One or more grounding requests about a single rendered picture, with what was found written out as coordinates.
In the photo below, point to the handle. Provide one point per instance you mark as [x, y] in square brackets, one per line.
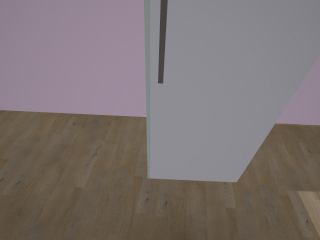
[162, 39]

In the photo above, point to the fridge door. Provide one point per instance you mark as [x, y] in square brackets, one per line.
[230, 69]

